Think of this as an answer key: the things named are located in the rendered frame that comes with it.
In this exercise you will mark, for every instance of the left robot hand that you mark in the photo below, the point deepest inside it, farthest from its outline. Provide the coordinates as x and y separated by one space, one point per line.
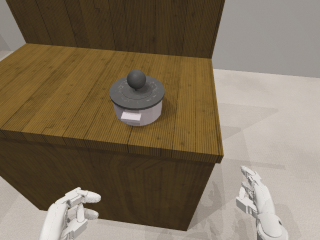
58 217

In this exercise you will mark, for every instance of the lid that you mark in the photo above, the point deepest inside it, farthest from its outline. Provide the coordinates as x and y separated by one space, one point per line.
151 94

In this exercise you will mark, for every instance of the knob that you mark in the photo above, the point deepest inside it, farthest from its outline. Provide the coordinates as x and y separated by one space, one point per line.
136 79

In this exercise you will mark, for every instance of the right robot hand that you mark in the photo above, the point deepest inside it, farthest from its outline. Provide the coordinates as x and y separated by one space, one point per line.
260 200

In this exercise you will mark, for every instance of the pot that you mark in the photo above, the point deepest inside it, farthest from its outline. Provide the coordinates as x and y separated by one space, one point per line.
138 117

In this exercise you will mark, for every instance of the table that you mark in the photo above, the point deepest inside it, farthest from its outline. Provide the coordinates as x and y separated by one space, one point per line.
58 127

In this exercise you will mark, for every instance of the robot right forearm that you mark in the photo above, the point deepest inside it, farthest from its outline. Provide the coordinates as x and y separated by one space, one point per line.
270 227

